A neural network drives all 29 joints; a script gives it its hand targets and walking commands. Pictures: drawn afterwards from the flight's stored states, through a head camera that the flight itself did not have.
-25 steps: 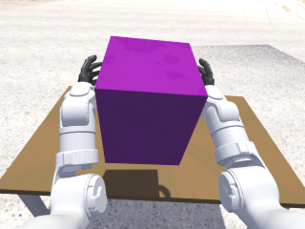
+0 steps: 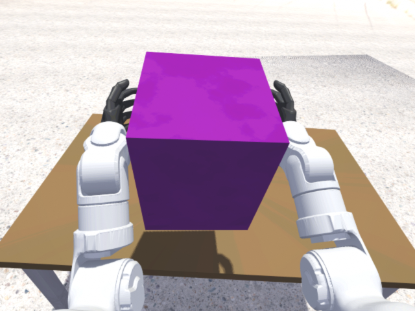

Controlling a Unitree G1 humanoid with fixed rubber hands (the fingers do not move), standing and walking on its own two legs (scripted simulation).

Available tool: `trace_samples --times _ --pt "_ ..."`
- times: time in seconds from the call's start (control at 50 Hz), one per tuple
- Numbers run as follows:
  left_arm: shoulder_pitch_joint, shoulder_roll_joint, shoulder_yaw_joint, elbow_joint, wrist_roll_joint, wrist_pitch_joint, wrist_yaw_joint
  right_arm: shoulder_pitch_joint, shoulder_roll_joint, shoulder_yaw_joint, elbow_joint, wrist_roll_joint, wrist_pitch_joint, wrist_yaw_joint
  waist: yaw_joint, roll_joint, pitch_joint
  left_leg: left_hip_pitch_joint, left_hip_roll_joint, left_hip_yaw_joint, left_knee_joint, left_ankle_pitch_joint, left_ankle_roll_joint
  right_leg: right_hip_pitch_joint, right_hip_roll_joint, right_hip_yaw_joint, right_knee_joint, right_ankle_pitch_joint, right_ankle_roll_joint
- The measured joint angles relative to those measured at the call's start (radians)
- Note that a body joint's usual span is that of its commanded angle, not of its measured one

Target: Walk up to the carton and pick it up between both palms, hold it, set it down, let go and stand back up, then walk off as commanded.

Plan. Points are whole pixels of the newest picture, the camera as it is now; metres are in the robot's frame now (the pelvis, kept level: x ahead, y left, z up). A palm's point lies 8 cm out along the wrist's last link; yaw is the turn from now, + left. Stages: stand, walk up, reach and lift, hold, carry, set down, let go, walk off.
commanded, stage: hold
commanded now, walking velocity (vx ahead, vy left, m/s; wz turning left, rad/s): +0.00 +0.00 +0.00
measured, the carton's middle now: (200, 147) +0.35 +0.02 +0.19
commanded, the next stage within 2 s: none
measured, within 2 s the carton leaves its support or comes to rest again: neither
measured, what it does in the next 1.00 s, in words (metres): stands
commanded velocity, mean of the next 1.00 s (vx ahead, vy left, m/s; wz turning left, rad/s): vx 0.00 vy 0.00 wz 0.00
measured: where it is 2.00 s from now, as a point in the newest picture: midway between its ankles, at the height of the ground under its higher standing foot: outside the picture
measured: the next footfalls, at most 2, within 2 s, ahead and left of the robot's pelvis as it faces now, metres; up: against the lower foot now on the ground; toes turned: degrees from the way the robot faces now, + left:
none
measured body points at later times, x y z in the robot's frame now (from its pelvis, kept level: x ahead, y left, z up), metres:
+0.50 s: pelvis -0.02 +0.00 +0.00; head -0.09 +0.03 +0.44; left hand +0.36 +0.17 +0.24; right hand +0.37 -0.13 +0.24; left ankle +0.00 +0.13 -0.75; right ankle +0.01 -0.11 -0.75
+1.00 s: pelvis +0.00 +0.00 +0.00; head -0.07 +0.03 +0.44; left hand +0.36 +0.17 +0.23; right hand +0.37 -0.13 +0.23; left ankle +0.00 +0.13 -0.75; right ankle +0.01 -0.11 -0.75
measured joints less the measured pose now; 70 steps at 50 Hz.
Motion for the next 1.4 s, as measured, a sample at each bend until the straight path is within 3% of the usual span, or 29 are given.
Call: trace_samples --times 0.2,0.4,0.54,0.68,0.84,0.96,1.16,1.24,1.4 --pt "0.004 -0.018 0.025 0.008 0.000 -0.002 -0.005 -0.004 0.000 0.000 0.010 0.000 0.011 0.001 0.000 0.000 0.012 0.000 -0.001 0.000 0.000 0.019 0.000 0.000 -0.001 0.000 0.000 0.018 0.000" --pt "-0.120 0.008 0.079 0.220 0.000 -0.047 -0.005 -0.107 0.000 -0.040 0.232 0.000 -0.064 0.007 0.000 0.000 0.012 0.000 -0.001 0.000 -0.001 0.030 0.001 0.000 -0.001 0.000 0.000 0.028 0.000" --pt "-0.127 0.018 0.079 0.264 0.000 -0.088 -0.003 -0.130 0.000 -0.043 0.288 0.000 -0.104 0.009 0.000 0.000 0.012 0.001 0.000 0.000 -0.002 0.023 0.001 0.000 0.000 0.000 0.000 0.020 -0.001" --pt "-0.107 0.024 0.049 0.257 0.000 -0.091 0.000 -0.113 0.000 -0.043 0.273 0.000 -0.101 0.009 0.000 0.000 0.000 0.001 0.000 0.000 -0.002 0.007 0.001 0.000 0.000 0.000 0.000 0.005 -0.001" --pt "-0.024 0.012 -0.001 0.093 0.000 -0.047 0.003 -0.033 0.000 -0.016 0.089 0.000 -0.036 0.004 0.000 0.000 -0.010 0.000 0.000 0.000 0.001 -0.006 0.001 0.000 0.000 0.000 0.000 -0.006 0.000" --pt "0.008 -0.001 0.000 0.018 0.000 0.001 0.002 -0.001 0.000 0.001 0.025 0.000 0.005 0.003 0.000 0.000 -0.010 0.000 0.000 0.000 0.001 -0.004 0.001 0.000 0.000 0.000 0.000 -0.004 0.001" --pt "0.012 -0.009 0.006 0.012 0.000 0.009 0.001 0.005 0.000 0.002 0.015 0.000 0.018 0.002 0.000 0.000 -0.010 0.000 0.000 0.000 0.001 0.013 0.001 0.000 0.000 0.000 0.000 0.013 0.001" --pt "-0.029 -0.010 0.038 0.053 0.000 -0.003 -0.001 -0.026 0.000 -0.002 0.066 0.000 -0.010 0.002 0.000 0.000 -0.010 0.000 0.000 0.000 0.001 0.022 0.001 0.000 0.000 0.000 0.000 0.021 0.001" --pt "-0.124 0.008 0.088 0.254 0.001 -0.053 -0.005 -0.126 0.000 -0.051 0.270 0.000 -0.057 0.008 0.000 0.000 -0.005 0.001 0.000 0.000 -0.001 0.032 0.001 0.000 0.000 0.000 0.000 0.030 -0.002"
